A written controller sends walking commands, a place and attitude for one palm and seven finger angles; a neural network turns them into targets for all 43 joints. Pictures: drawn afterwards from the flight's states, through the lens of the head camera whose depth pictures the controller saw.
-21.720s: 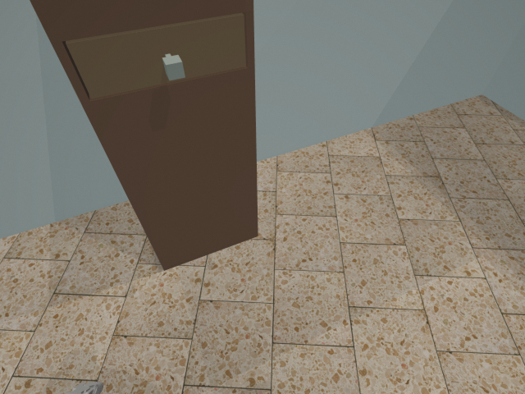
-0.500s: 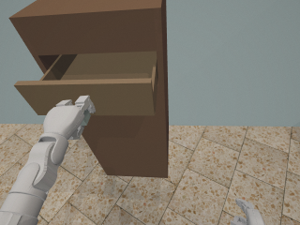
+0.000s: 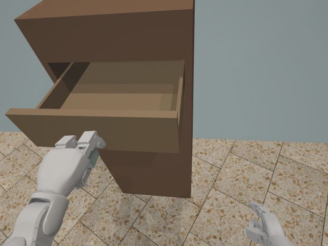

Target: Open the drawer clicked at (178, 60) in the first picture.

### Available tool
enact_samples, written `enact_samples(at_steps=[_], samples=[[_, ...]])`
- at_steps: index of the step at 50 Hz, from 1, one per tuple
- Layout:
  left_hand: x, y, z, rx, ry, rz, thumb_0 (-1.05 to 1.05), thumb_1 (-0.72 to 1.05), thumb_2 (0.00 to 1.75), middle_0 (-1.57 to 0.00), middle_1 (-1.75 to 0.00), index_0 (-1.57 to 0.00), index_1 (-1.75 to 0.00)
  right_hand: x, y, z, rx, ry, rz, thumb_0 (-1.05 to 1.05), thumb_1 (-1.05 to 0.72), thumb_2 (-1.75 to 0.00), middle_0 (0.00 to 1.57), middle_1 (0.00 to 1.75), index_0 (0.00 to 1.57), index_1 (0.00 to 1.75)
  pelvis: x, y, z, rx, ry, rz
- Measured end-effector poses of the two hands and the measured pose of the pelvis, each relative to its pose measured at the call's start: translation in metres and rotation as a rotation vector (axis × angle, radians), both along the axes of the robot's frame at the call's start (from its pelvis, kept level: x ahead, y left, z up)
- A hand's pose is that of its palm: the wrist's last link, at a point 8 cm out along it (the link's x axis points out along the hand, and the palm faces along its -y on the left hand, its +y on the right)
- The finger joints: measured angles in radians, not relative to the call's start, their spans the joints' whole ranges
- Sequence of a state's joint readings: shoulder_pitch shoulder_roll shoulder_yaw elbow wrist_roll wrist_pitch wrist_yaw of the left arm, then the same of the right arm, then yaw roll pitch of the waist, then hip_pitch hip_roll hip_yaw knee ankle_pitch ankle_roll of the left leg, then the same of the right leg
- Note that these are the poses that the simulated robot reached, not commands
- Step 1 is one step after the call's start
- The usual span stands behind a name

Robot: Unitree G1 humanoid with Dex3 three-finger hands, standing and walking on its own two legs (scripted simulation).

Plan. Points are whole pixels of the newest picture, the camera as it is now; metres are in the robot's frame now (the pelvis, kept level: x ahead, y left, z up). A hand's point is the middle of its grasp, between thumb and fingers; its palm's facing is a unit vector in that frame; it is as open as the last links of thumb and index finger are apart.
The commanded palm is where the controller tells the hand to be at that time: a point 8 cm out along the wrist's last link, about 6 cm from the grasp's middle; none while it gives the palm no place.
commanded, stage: pull the drawer open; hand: left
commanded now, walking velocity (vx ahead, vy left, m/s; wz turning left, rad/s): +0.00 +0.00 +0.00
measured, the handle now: (89, 148) +0.28 +0.21 +0.13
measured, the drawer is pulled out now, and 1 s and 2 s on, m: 0.20 0.30 0.30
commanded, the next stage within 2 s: open the thumb to release the handle in 1.04 s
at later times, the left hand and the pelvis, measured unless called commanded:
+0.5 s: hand (78, 184) +0.21 +0.21 +0.10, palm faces +0.02 -0.12 -0.99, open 7.3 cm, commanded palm +0.14 +0.22 +0.17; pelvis -0.01 -0.02 +0.00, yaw -2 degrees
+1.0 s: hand (60, 222) +0.13 +0.21 +0.11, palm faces +0.02 -0.12 -0.99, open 7.3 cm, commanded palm +0.08 +0.22 +0.17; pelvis -0.01 +0.00 +0.00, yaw -2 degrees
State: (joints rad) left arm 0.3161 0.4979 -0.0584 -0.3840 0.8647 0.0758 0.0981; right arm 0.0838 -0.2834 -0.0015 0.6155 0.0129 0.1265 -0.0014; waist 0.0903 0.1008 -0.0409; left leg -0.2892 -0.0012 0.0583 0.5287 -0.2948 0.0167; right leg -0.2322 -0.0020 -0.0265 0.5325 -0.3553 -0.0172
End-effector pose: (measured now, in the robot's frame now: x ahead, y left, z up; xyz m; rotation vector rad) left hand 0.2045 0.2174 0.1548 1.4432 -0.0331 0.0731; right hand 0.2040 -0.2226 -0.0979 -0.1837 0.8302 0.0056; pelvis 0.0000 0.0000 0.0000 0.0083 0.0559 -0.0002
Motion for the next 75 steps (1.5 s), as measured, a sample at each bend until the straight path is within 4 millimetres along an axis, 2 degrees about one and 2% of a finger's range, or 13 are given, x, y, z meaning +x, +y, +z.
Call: enact_samples(at_steps=[7,14,18,22,29,34,38,44,53,58,66,70,75], samples=[[0.001,-0.002,0.001,0.025,0.005,0.029,0.02,0.57,0.79,-0.42,-1.35,-0.24,-1.27,0.026,0.028,0.003,0.047,-0.025,0.068,0.01,-0.91,-0.90,0.19,0.29,0.20,0.29,-0.001,-0.004,0.000,0.003,-0.013,0.023],[0.003,-0.003,0.003,0.029,0.034,0.045,0.04,0.57,0.76,-0.42,-1.35,-0.24,-1.29,0.026,0.037,0.013,0.072,-0.061,0.095,0.01,-0.90,-0.90,0.20,0.29,0.20,0.30,-0.009,-0.012,0.002,0.005,-0.037,0.027],[-0.001,-0.004,0.003,0.009,0.044,0.055,0.05,0.60,0.74,-0.42,-1.35,-0.24,-1.28,0.015,0.026,0.017,0.071,-0.076,0.072,0.01,-0.90,-0.90,0.20,0.29,0.20,0.30,-0.013,-0.016,0.003,0.006,-0.043,0.010],[-0.009,-0.004,0.003,0.002,0.050,0.058,0.06,0.62,0.73,-0.42,-1.35,-0.22,-1.28,0.000,0.004,0.020,0.051,-0.083,0.021,0.01,-0.90,-0.90,0.20,0.30,0.20,0.30,-0.013,-0.017,0.004,0.005,-0.041,-0.014],[-0.034,-0.004,0.002,-0.008,0.055,0.050,0.06,0.63,0.73,-0.41,-1.35,-0.20,-1.27,-0.027,-0.038,0.016,-0.035,-0.041,-0.060,0.01,-0.90,-0.90,0.20,0.29,0.20,0.30,-0.011,-0.015,0.002,0.001,-0.026,-0.036],[-0.054,-0.004,0.003,-0.008,0.057,0.041,0.06,0.62,0.73,-0.42,-1.35,-0.20,-1.27,-0.034,-0.049,0.012,-0.062,-0.017,-0.083,0.02,-0.91,-0.90,0.19,0.29,0.19,0.29,-0.009,-0.012,0.000,-0.002,-0.016,-0.040],[-0.067,-0.004,0.003,-0.006,0.059,0.037,0.05,0.61,0.73,-0.42,-1.35,-0.21,-1.27,-0.030,-0.041,0.011,-0.045,-0.024,-0.076,0.02,-0.91,-0.90,0.19,0.29,0.19,0.29,-0.009,-0.009,-0.002,-0.004,-0.009,-0.042],[-0.083,-0.004,0.004,-0.001,0.059,0.034,0.05,0.59,0.74,-0.42,-1.35,-0.23,-1.28,-0.014,-0.015,0.012,0.012,-0.062,-0.034,0.02,-0.91,-0.90,0.19,0.29,0.19,0.29,-0.010,-0.006,-0.003,-0.007,-0.010,-0.042],[-0.093,-0.004,0.005,0.008,0.047,0.035,0.04,0.57,0.75,-0.42,-1.35,-0.25,-1.27,0.002,0.017,0.018,0.061,-0.107,0.042,0.02,-0.90,-0.90,0.20,0.29,0.20,0.30,-0.013,-0.004,-0.003,-0.011,-0.026,-0.030],[-0.092,-0.004,0.004,0.012,0.043,0.038,0.04,0.56,0.75,-0.42,-1.35,-0.25,-1.27,0.001,0.018,0.021,0.055,-0.115,0.056,0.01,-0.90,-0.90,0.20,0.29,0.20,0.30,-0.015,-0.005,-0.002,-0.013,-0.037,-0.023],[-0.088,-0.004,0.005,0.016,-0.011,0.047,0.02,0.48,0.74,-0.40,-1.33,-0.35,-1.29,-0.010,0.014,0.012,0.012,-0.077,0.065,0.02,-0.90,-0.90,0.20,0.29,0.20,0.30,-0.026,-0.007,-0.001,-0.011,-0.072,0.009],[-0.085,-0.004,0.009,0.017,-0.021,0.058,0.02,0.38,0.69,-0.39,-1.31,-0.40,-1.29,-0.017,0.014,0.012,0.018,-0.072,0.065,0.02,-0.90,-0.90,0.20,0.29,0.20,0.30,-0.031,-0.010,0.001,-0.009,-0.088,0.013],[-0.081,-0.005,0.012,0.019,-0.013,0.067,0.01,0.15,0.58,-0.37,-1.28,-0.42,-1.29,-0.024,0.016,0.013,0.032,-0.080,0.065,0.02,-0.90,-0.90,0.20,0.29,0.20,0.30,-0.038,-0.013,0.003,-0.006,-0.104,0.012]])
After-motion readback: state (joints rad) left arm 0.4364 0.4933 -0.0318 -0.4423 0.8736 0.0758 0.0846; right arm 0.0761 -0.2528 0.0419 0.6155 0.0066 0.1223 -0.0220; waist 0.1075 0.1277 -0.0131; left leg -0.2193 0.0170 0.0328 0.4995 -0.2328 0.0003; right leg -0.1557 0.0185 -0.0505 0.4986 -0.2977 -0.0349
